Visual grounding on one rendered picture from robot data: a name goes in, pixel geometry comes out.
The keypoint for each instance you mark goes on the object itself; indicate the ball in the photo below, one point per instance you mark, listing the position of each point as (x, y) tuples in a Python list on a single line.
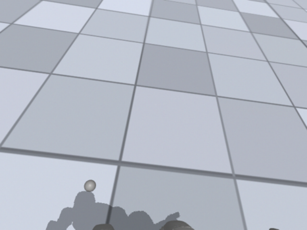
[(90, 185)]

